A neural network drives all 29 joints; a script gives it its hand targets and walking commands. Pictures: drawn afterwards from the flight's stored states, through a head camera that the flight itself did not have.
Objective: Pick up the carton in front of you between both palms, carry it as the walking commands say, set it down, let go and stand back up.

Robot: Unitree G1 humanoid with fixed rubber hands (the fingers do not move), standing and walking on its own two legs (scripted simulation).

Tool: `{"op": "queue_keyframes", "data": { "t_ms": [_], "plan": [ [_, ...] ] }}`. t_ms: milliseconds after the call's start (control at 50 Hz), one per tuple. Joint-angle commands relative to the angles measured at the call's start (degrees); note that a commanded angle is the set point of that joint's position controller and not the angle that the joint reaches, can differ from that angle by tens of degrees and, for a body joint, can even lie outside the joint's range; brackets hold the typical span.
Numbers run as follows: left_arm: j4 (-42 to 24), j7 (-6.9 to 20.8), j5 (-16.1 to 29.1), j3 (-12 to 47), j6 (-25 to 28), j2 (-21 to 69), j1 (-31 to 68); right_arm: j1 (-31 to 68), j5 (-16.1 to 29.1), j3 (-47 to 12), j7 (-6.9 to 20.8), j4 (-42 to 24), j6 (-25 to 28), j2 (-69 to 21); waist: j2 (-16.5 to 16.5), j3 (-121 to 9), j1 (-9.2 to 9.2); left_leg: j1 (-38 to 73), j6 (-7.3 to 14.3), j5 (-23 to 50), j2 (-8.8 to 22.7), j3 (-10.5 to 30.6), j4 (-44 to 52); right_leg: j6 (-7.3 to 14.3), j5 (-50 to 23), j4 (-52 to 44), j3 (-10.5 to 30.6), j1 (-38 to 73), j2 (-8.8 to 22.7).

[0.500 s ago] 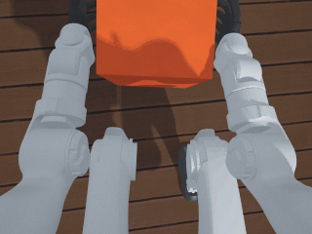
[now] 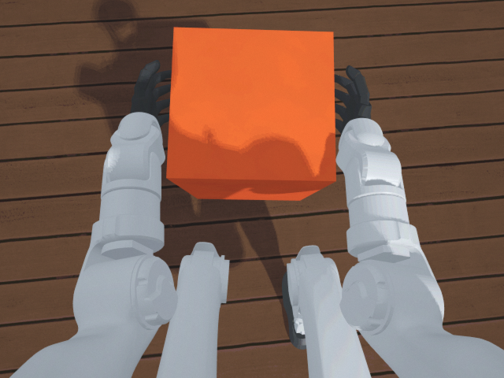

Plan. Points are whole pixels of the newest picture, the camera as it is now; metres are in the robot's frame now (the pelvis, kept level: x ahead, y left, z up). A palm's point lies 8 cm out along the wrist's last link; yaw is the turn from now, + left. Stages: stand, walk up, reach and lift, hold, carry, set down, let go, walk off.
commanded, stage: reach and lift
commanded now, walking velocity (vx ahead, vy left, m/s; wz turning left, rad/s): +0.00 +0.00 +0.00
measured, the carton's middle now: (250, 133) +0.49 +0.03 -0.12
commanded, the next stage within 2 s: none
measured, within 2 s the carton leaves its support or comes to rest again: neither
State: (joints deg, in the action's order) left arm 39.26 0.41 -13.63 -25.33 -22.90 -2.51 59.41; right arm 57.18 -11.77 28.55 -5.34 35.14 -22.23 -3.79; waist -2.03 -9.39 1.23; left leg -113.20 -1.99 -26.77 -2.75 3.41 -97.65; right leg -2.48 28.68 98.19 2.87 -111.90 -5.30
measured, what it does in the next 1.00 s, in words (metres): rises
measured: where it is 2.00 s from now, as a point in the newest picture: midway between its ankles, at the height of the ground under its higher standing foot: (253, 319)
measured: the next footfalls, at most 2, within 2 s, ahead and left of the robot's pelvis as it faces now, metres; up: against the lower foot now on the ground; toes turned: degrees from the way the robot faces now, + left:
none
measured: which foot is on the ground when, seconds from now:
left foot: down 0.00-1.00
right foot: down 0.00-1.00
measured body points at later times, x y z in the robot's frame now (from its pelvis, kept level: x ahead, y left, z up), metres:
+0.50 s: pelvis +0.05 +0.00 +0.14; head +0.19 +0.02 +0.57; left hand +0.45 +0.17 +0.10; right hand +0.45 -0.13 +0.10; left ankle +0.11 +0.13 -0.47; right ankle +0.10 -0.12 -0.47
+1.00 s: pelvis +0.09 +0.00 +0.25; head +0.10 +0.00 +0.70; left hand +0.40 +0.16 +0.25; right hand +0.41 -0.14 +0.25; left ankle +0.11 +0.13 -0.47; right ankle +0.10 -0.12 -0.47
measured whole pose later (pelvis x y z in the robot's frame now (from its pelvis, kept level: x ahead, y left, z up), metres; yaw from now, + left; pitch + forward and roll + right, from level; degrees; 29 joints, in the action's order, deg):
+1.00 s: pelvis +0.09 +0.00 +0.25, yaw +2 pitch +6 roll +0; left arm 24.7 -0.6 -13.2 -16.9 -27.9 8.4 17.2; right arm 17.1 -12.7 17.2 -1.8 24.9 -27.1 -9.3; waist -0.5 -6.2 0.4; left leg -25.8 -0.6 -15.5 -1.5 4.3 -35.5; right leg -0.2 17.2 36.0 4.4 -24.5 -2.1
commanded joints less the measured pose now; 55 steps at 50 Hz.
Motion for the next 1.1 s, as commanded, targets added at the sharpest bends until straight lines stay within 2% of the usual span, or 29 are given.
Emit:
{"op": "queue_keyframes", "data": {
  "t_ms": [0, 120, 320, 660, 920, 1020, 1080],
  "plan": [
    [-0.62, 14.91, 11.83, 31.66, 0.24, 62.89, 33.29, 38.13, 10.88, -35.33, 14.91, 0.83, 0.45, -61.5, 1.53, -63.05, 1.22, 41.43, 1.04, 13.22, -6.3, -7.31, 11.4, 0.02, -10.57, -12.7, -6.66, 34.44, -5.78],
    [-1.71, 13.78, 12.69, 35.15, 0.33, 65.53, 26.16, 30.13, 11.29, -37.59, 15.04, 0.46, 0.8, -62.21, 3.44, -56.84, 0.02, 47.67, 0.42, 14.12, -6.54, -5.82, 17.03, 0.53, -11.26, -17.99, -5.43, 38.03, -5.71],
    [-1.1, 11.96, 10.26, 34.74, 2.06, 67.75, 14.78, 18.99, 9.82, -37.5, 16.08, 2.16, 2.2, -62.85, 3.21, -46.08, 0.17, 59.47, 1.05, 14.47, -6.19, -2.93, 28.12, 1.39, -10.81, -28.67, -3.29, 45.65, -5.21],
    [-5.91, 12.09, 9.27, 38.77, 2.43, 69.07, -1.67, 0.74, 7.49, -40.99, 16.84, -0.65, 2.25, -64.14, 2.57, -32.16, -0.6, 81.72, 2.04, 20.86, -4.42, 0.43, 48.4, 2.54, -18.7, -49.55, 1.01, 72.12, -2.64],
    [-12.36, 12.89, 10.15, 41.91, -3.57, 68.0, -13.24, -11.29, 8.48, -45.27, 17.8, -7.13, -4.12, -63.42, 1.76, -17.53, -0.7, 99.77, 2.26, 27.86, -2.99, 1.11, 64.51, 2.48, -27.32, -66.44, 2.28, 93.47, -0.48],
    [-17.03, 13.07, 11.32, 44.16, -7.54, 67.16, -15.5, -14.2, 9.46, -46.51, 18.12, -11.1, -8.01, -62.89, 1.74, -11.53, -1.21, 105.31, 1.93, 27.06, -2.54, 1.01, 70.15, 2.37, -27.36, -72.11, 2.24, 99.81, 0.23],
    [-17.16, 13.19, 10.27, 42.24, -9.67, 65.92, -16.3, -14.94, 8.38, -44.5, 18.48, -10.91, -10.17, -61.69, 1.73, -5.44, -1.14, 105.99, 2.08, 23.02, -2.41, 0.85, 72.81, 2.4, -23.68, -74.75, 2.16, 100.77, 0.63]
  ]
}}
